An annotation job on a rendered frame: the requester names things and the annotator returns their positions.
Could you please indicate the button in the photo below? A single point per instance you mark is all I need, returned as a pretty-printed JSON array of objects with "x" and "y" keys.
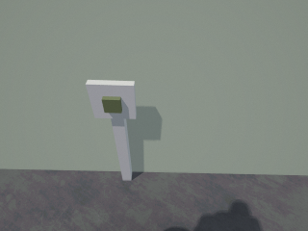
[{"x": 112, "y": 104}]

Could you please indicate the panel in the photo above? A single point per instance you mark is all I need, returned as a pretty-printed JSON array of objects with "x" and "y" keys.
[{"x": 126, "y": 91}]

